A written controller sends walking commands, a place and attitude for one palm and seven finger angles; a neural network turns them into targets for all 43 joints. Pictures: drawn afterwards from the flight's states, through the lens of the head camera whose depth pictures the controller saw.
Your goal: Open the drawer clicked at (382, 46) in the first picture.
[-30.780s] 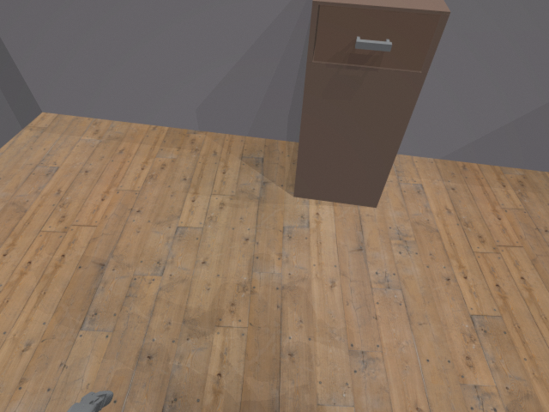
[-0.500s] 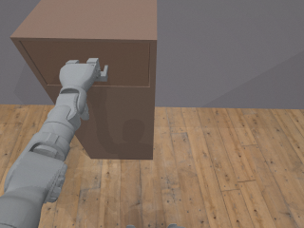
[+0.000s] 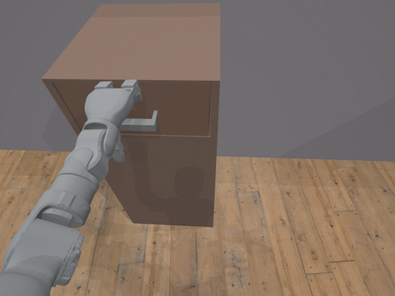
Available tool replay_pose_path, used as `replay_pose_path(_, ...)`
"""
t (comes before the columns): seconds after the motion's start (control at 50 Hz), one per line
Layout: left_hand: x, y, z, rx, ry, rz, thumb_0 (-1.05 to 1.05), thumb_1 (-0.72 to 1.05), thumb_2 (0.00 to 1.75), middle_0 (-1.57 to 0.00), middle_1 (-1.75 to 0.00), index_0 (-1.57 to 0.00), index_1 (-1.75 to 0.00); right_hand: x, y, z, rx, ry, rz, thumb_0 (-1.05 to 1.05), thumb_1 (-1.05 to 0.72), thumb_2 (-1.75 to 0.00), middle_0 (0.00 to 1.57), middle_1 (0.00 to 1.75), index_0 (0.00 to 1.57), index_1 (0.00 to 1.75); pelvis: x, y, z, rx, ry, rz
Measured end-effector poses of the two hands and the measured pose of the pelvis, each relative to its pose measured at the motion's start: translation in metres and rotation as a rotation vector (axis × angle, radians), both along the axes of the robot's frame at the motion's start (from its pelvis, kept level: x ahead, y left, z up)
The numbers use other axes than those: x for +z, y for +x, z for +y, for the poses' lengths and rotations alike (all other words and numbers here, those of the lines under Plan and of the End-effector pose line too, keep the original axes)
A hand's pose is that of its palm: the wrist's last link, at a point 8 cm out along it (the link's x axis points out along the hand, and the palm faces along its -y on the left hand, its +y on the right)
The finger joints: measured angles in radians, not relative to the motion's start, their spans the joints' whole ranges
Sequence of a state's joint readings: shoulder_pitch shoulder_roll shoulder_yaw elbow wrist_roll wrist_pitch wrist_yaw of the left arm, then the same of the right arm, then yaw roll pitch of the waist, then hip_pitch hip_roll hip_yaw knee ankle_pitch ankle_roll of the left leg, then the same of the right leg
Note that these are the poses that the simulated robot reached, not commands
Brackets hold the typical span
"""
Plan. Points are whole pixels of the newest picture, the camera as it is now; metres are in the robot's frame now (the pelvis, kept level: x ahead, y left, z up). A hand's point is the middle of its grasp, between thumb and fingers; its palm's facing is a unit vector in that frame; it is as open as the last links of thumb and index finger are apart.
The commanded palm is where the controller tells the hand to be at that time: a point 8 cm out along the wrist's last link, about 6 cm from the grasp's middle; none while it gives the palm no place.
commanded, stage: lift the fingers back up to retry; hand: left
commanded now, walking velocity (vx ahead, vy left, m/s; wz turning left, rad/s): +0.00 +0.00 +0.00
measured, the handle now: (135, 119) +0.52 +0.18 +0.05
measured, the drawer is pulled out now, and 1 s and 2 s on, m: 0.00 0.00 0.00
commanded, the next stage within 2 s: re-aim the fingers above the handle in 0.16 s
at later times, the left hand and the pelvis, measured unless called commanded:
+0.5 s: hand (131, 126) +0.44 +0.16 +0.11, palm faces +0.05 -0.05 -1.00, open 13.8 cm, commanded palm +0.41 +0.17 +0.16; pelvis +0.01 +0.00 +0.00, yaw +2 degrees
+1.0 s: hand (130, 132) +0.43 +0.16 +0.10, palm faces +0.02 -0.03 -1.00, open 13.8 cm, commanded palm +0.41 +0.17 +0.16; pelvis +0.00 -0.02 +0.00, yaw +1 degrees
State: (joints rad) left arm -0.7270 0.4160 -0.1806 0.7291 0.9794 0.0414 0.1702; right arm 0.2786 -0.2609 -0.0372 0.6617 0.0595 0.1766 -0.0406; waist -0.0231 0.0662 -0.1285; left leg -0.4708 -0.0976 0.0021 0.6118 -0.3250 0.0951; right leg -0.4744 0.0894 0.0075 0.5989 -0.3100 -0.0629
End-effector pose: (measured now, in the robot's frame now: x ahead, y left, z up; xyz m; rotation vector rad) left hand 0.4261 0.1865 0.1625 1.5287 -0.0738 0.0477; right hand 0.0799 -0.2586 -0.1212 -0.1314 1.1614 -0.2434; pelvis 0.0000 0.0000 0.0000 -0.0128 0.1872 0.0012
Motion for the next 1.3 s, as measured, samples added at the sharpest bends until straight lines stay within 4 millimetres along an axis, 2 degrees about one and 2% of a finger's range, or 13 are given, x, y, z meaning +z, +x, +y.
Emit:
replay_pose_path(0.08, 0.005, 0.004, -0.002, 0.023, -0.012, 0.036, 0.0, -0.49, 0.3, -0.33, -1.21, -0.32, -1.2, 0.003, 0.025, 0.007, 0.021, 0.024, -0.031, 0.01, -0.91, -0.89, 0.2, 0.3, 0.2, 0.3, 0.002, 0.008, 0.002, 0.0, 0.001, -0.009)
replay_pose_path(0.22, -0.015, -0.005, -0.008, -0.029, -0.024, 0.129, 0.0, -0.49, 0.3, -0.32, -1.2, -0.31, -1.2, 0.013, 0.064, 0.018, 0.07, 0.036, -0.09, 0.01, -0.91, -0.89, 0.2, 0.3, 0.2, 0.3, 0.004, 0.015, 0.003, 0.004, 0.002, -0.019)
replay_pose_path(0.36, -0.012, -0.017, -0.011, -0.09, -0.021, 0.062, 0.0, -0.49, 0.3, -0.33, -1.2, -0.32, -1.2, 0.013, 0.082, 0.024, 0.115, 0.038, -0.107, 0.01, -0.91, -0.89, 0.2, 0.3, 0.2, 0.3, 0.003, 0.014, 0.003, 0.02, 0.002, -0.018)
replay_pose_path(0.48, -0.002, -0.014, -0.024, -0.059, -0.004, 0.015, 0.0, -0.49, 0.3, -0.32, -1.2, -0.32, -1.2, 0.002, 0.078, 0.03, 0.136, 0.072, -0.07, 0.01, -0.91, -0.89, 0.2, 0.3, 0.2, 0.3, 0.002, 0.011, 0.002, 0.034, 0.004, -0.016)
replay_pose_path(0.62, -0.008, 0.001, -0.029, 0.0, -0.015, 0.088, 0.0, -0.49, 0.3, -0.32, -1.2, -0.32, -1.2, 0.001, 0.055, 0.026, 0.085, 0.074, -0.04, 0.01, -0.91, -0.89, 0.2, 0.3, 0.2, 0.3, 0.002, 0.008, -0.004, 0.007, 0.011, -0.018)
replay_pose_path(0.7, -0.009, -0.003, -0.029, -0.025, -0.026, 0.097, 0.0, -0.49, 0.3, -0.32, -1.2, -0.32, -1.2, 0.003, 0.039, 0.014, 0.053, 0.055, -0.026, 0.01, -0.91, -0.89, 0.2, 0.3, 0.2, 0.3, 0.003, 0.009, -0.007, -0.005, 0.012, -0.024)
replay_pose_path(0.82, -0.014, -0.02, -0.025, -0.053, -0.015, 0.083, 0.0, -0.49, 0.3, -0.32, -1.2, -0.32, -1.2, 0.004, 0.025, -0.003, 0.034, 0.024, -0.005, 0.01, -0.91, -0.89, 0.2, 0.3, 0.2, 0.3, 0.004, 0.006, -0.011, -0.007, 0.013, -0.036)
replay_pose_path(0.94, -0.013, -0.025, -0.023, -0.037, 0.01, 0.067, 0.0, -0.49, 0.3, -0.32, -1.2, -0.32, -1.2, 0.004, 0.026, -0.012, 0.041, 0.007, -0.015, 0.01, -0.91, -0.89, 0.2, 0.3, 0.2, 0.3, 0.004, -0.001, -0.015, 0.008, 0.016, -0.044)
replay_pose_path(1.12, 0.004, -0.008, -0.027, -0.002, -0.009, 0.062, 0.0, -0.49, 0.3, -0.32, -1.2, -0.32, -1.2, 0.006, 0.033, -0.009, 0.039, 0.017, -0.059, 0.01, -0.91, -0.89, 0.2, 0.3, 0.2, 0.3, 0.005, -0.002, -0.021, -0.001, 0.022, -0.038)
replay_pose_path(1.22, -0.006, -0.004, -0.016, 0.035, 0.001, 0.126, 0.0, -0.49, 0.3, -0.32, -1.2, -0.31, -1.2, 0.009, 0.032, -0.011, 0.035, 0.016, -0.062, 0.01, -0.91, -0.89, 0.2, 0.3, 0.2, 0.3, 0.005, 0.0, -0.024, -0.008, 0.023, -0.031)
replay_pose_path(1.3, -0.019, -0.016, -0.021, -0.023, -0.017, 0.151, 0.0, -0.49, 0.3, -0.32, -1.2, -0.31, -1.2, 0.009, 0.031, -0.015, 0.038, 0.013, -0.054, 0.01, -0.91, -0.89, 0.2, 0.3, 0.2, 0.3, 0.005, 0.004, -0.024, -0.005, 0.02, -0.028)
